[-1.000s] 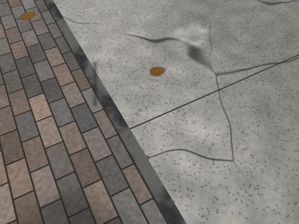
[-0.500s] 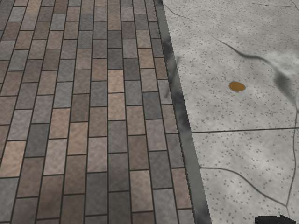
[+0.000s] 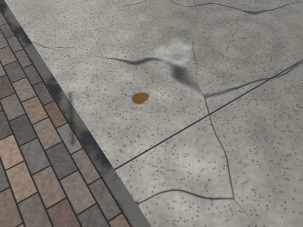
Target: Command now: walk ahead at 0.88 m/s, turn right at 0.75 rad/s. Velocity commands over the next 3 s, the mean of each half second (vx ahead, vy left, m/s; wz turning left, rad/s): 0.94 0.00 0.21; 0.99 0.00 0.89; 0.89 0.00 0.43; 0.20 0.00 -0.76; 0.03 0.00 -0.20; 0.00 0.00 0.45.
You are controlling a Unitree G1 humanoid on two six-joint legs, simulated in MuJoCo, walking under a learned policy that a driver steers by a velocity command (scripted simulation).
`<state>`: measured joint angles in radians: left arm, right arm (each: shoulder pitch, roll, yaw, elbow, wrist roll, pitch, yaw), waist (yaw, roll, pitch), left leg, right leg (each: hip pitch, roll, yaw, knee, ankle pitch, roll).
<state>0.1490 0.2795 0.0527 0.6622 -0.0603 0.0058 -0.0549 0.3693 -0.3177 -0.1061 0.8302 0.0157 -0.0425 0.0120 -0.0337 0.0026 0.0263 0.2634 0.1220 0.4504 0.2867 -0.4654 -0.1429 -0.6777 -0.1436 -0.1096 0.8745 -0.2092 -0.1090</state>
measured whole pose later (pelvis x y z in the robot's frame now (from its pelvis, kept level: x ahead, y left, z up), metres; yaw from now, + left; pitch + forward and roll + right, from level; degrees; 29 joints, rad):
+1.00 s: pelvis +0.84 -0.06 +0.02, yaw +35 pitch +2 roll -3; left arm 0.15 0.26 0.06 0.59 0.00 -0.13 0.00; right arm 0.32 -0.30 -0.07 0.71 0.04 -0.04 -0.01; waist -0.01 0.03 0.00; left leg -0.40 -0.07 -0.12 1.36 -0.41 0.08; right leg -0.39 0.03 0.06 0.58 -0.23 0.05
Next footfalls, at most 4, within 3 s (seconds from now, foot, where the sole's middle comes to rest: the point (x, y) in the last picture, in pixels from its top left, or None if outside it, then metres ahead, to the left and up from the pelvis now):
0.04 right None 0.18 -0.12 -0.74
0.50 left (167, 194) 0.61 -0.03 -0.74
0.90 right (182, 123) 1.01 -0.13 -0.74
1.36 left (91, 111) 1.12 0.36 -0.74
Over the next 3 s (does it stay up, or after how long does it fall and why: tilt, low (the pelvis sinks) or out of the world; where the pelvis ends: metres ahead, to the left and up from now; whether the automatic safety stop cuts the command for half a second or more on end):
stays up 1.36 0.45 0.04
